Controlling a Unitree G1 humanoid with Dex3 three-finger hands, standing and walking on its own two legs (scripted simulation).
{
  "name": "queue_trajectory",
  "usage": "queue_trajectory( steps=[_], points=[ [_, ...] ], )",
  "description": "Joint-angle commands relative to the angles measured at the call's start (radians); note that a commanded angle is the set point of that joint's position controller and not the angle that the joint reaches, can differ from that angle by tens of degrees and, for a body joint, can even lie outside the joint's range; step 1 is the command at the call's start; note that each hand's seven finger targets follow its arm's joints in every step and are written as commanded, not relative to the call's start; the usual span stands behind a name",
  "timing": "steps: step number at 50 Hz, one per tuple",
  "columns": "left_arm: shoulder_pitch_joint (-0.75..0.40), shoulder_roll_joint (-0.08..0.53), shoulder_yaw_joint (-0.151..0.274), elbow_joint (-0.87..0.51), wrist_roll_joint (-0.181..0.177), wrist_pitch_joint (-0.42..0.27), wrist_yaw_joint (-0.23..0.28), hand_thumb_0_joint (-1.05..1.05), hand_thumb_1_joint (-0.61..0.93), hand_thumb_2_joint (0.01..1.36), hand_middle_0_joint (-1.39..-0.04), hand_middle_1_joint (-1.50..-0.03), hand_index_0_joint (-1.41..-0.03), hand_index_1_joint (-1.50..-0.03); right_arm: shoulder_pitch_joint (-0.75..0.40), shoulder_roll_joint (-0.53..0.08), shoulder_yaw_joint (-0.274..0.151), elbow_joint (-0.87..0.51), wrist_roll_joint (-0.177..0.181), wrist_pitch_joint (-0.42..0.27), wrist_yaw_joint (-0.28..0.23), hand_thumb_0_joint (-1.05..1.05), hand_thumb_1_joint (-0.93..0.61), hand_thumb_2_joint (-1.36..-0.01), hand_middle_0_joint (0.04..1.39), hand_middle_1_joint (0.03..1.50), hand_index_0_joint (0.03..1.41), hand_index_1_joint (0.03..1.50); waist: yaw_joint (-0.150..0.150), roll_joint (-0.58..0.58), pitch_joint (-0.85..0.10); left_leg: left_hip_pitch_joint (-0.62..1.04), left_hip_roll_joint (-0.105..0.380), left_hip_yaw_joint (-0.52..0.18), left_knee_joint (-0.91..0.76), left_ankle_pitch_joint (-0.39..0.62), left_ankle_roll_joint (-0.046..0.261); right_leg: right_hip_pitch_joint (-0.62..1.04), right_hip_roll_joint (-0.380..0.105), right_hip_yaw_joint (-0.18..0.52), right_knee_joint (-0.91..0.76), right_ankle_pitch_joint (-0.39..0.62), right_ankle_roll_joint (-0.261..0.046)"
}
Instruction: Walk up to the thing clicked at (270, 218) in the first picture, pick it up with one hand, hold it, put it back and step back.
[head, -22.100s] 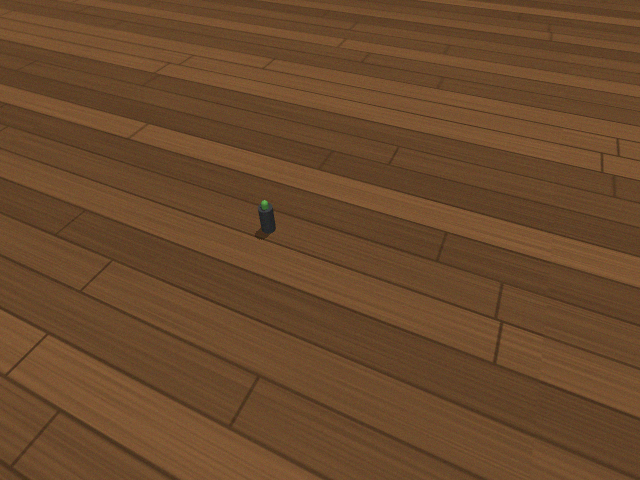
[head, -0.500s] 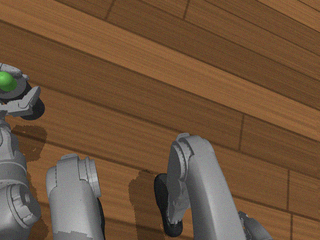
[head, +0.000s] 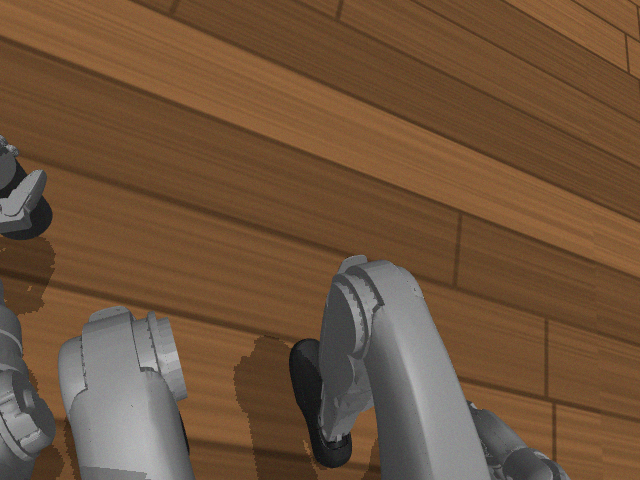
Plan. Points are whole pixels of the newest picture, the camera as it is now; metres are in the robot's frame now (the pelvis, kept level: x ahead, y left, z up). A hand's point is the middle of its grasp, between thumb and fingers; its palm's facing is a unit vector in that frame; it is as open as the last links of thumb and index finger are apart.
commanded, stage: lower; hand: left
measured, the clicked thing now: out of the picture +0.47 +0.28 -0.12
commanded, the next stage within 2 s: loosen in 1.16 s
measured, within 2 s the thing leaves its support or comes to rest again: rests again in 1.78 s
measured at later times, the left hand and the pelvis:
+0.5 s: hand (19, 196) +0.48 +0.27 -0.16, palm faces +0.29 -0.96 -0.01, open 7.2 cm; pelvis +0.00 +0.01 -0.01, yaw -3 degrees
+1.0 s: hand (25, 202) +0.48 +0.27 -0.19, palm faces +0.32 -0.95 +0.00, open 7.2 cm; pelvis -0.01 +0.01 -0.01, yaw -5 degrees
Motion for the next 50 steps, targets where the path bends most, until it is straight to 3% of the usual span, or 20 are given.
queue_trajectory(
  steps=[1, 2, 5, 8, 10, 15, 18, 22, 29, 32, 38, 42, 45, 47, 50],
  points=[
    [-0.278, 0.176, -0.007, -0.11, -0.025, -0.104, 0.009, 0.0, 0.382, 1.247, -1.286, -1.382, -1.296, -1.38, 0.113, -0.305, -0.06, -0.027, -0.006, 0.002, -0.017, 0.0, -0.902, -0.903, 0.2, 0.299, 0.2, 0.299, -0.063, 0.344, -0.595, 0.385, 0.015, 0.05, -0.276, 0.096, 0.001, 0.333, 0.048, -0.065, -0.196, 0.144, -0.041],
    [-0.302, 0.204, 0.0, -0.133, -0.025, -0.113, 0.009, 0.0, 0.373, 1.243, -1.295, -1.385, -1.306, -1.382, 0.115, -0.308, -0.052, -0.031, -0.009, 0.001, -0.017, 0.0, -0.905, -0.903, 0.2, 0.299, 0.2, 0.299, -0.067, 0.351, -0.605, 0.39, 0.015, 0.047, -0.274, 0.103, 0.001, 0.354, 0.049, -0.068, -0.199, 0.151, -0.039],
    [-0.308, 0.204, -0.023, -0.117, -0.026, -0.136, 0.0, 0.0, 0.37, 1.259, -1.302, -1.395, -1.313, -1.393, 0.092, -0.314, -0.039, -0.04, -0.018, 0.0, -0.015, 0.0, -0.902, -0.902, 0.2, 0.299, 0.2, 0.299, -0.072, 0.341, -0.587, 0.387, 0.018, 0.045, -0.258, 0.073, 0.004, 0.348, 0.052, -0.071, -0.2, 0.129, -0.035],
    [-0.349, 0.268, -0.005, -0.141, -0.038, -0.166, -0.001, 0.0, 0.38, 1.237, -1.3, -1.383, -1.313, -1.377, 0.078, -0.323, -0.018, -0.04, -0.027, -0.005, -0.015, 0.0, -0.903, -0.902, 0.2, 0.3, 0.2, 0.3, -0.074, 0.372, -0.609, 0.393, 0.02, 0.041, -0.242, 0.085, 0.003, 0.384, 0.056, -0.072, -0.191, 0.144, -0.032],
    [-0.365, 0.278, -0.002, -0.144, -0.04, -0.18, 0.011, 0.0, 0.404, 1.229, -1.286, -1.36, -1.296, -1.357, 0.068, -0.33, -0.005, -0.043, -0.036, -0.004, -0.015, 0.0, -0.905, -0.903, 0.2, 0.3, 0.2, 0.3, -0.081, 0.405, -0.612, 0.425, 0.024, 0.03, -0.246, 0.096, -0.005, 0.381, 0.057, -0.083, -0.182, 0.153, -0.033],
    [-0.351, 0.327, -0.005, -0.137, -0.011, -0.206, 0.038, 0.0, 0.375, 1.246, -1.288, -1.363, -1.291, -1.369, 0.043, -0.35, 0.018, -0.036, -0.059, 0.0, -0.016, 0.0, -0.901, -0.904, 0.2, 0.3, 0.2, 0.3, -0.08, 0.502, -0.576, 0.503, 0.036, 0.002, -0.266, 0.122, -0.028, 0.344, 0.055, -0.104, -0.151, 0.17, -0.042],
    [-0.316, 0.315, -0.022, -0.108, 0.0, -0.213, 0.042, 0.0, 0.413, 1.242, -1.262, -1.344, -1.264, -1.349, 0.037, -0.36, 0.034, -0.037, -0.07, 0.007, -0.015, 0.0, -0.899, -0.905, 0.2, 0.3, 0.2, 0.3, -0.102, 0.517, -0.573, 0.546, 0.04, -0.015, -0.261, 0.189, -0.034, 0.35, 0.054, -0.118, -0.143, 0.219, -0.039],
    [-0.287, 0.314, -0.027, -0.066, -0.001, -0.217, 0.051, 0.0, 0.413, 1.252, -1.28, -1.36, -1.282, -1.366, 0.017, -0.37, 0.053, -0.044, -0.079, 0.018, -0.014, 0.0, -0.9, -0.905, 0.2, 0.3, 0.2, 0.3, -0.115, 0.503, -0.529, 0.546, 0.047, -0.04, -0.264, 0.2, -0.037, 0.349, 0.056, -0.134, -0.136, 0.23, -0.035],
    [-0.301, 0.35, -0.011, -0.019, -0.032, -0.244, 0.072, 0.0, 0.443, 1.265, -1.304, -1.379, -1.308, -1.382, -0.016, -0.375, 0.095, -0.072, -0.09, 0.022, -0.016, 0.0, -0.902, -0.903, 0.2, 0.3, 0.2, 0.3, -0.139, 0.413, -0.503, 0.455, 0.042, -0.037, -0.223, 0.155, -0.016, 0.419, 0.071, -0.14, -0.166, 0.218, -0.022],
    [-0.319, 0.348, -0.037, -0.008, -0.022, -0.258, 0.071, 0.0, 0.455, 1.273, -1.288, -1.377, -1.295, -1.378, -0.035, -0.373, 0.11, -0.077, -0.099, 0.022, -0.018, 0.0, -0.901, -0.903, 0.2, 0.3, 0.2, 0.3, -0.156, 0.425, -0.482, 0.466, 0.047, -0.042, -0.221, 0.147, -0.017, 0.409, 0.072, -0.144, -0.166, 0.216, -0.02],
    [-0.317, 0.411, -0.023, 0.032, -0.028, -0.273, 0.07, 0.0, 0.406, 1.268, -1.285, -1.37, -1.29, -1.375, -0.07, -0.387, 0.134, -0.089, -0.108, 0.022, -0.023, 0.0, -0.896, -0.902, 0.2, 0.299, 0.2, 0.299, -0.148, 0.423, -0.442, 0.43, 0.05, -0.048, -0.22, 0.08, -0.015, 0.404, 0.082, -0.154, -0.175, 0.165, -0.02],
    [-0.299, 0.426, -0.011, 0.041, -0.03, -0.283, 0.079, 0.0, 0.388, 1.249, -1.259, -1.35, -1.265, -1.353, -0.08, -0.395, 0.146, -0.096, -0.113, 0.025, -0.023, 0.0, -0.898, -0.902, 0.2, 0.299, 0.2, 0.299, -0.147, 0.442, -0.448, 0.462, 0.056, -0.066, -0.227, 0.103, -0.023, 0.412, 0.085, -0.167, -0.163, 0.182, -0.019],
    [-0.318, 0.428, -0.032, 0.036, -0.021, -0.288, 0.079, 0.0, 0.363, 1.251, -1.274, -1.358, -1.28, -1.362, -0.086, -0.399, 0.152, -0.093, -0.119, 0.027, -0.029, 0.0, -0.896, -0.902, 0.2, 0.3, 0.2, 0.3, -0.166, 0.454, -0.434, 0.474, 0.059, -0.072, -0.223, 0.122, -0.025, 0.403, 0.087, -0.173, -0.159, 0.202, -0.019],
    [-0.304, 0.439, -0.034, 0.03, -0.016, -0.286, 0.079, 0.0, 0.368, 1.25, -1.278, -1.357, -1.279, -1.364, -0.098, -0.393, 0.155, -0.096, -0.121, 0.026, -0.029, 0.0, -0.899, -0.903, 0.2, 0.3, 0.2, 0.3, -0.152, 0.463, -0.428, 0.474, 0.059, -0.065, -0.219, 0.121, -0.024, 0.409, 0.09, -0.169, -0.163, 0.2, -0.021],
    [-0.298, 0.443, -0.028, 0.041, -0.015, -0.292, 0.085, 0.0, 0.372, 1.246, -1.286, -1.358, -1.291, -1.363, -0.089, -0.402, 0.159, -0.098, -0.123, 0.028, -0.027, 0.0, -0.897, -0.902, 0.2, 0.299, 0.2, 0.299, -0.169, 0.465, -0.419, 0.484, 0.063, -0.085, -0.231, 0.126, -0.029, 0.407, 0.09, -0.185, -0.156, 0.205, -0.02]
  ],
)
